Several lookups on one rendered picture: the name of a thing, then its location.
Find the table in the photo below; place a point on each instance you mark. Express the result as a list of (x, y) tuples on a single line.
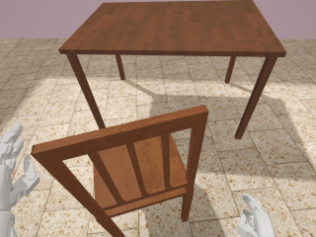
[(234, 28)]

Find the robot left forearm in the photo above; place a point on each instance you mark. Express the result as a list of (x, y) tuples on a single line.
[(7, 221)]

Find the chair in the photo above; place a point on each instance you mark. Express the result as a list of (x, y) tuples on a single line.
[(135, 164)]

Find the right robot hand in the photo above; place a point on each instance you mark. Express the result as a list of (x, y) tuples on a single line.
[(260, 222)]

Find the left robot hand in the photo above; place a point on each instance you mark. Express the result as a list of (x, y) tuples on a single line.
[(9, 151)]

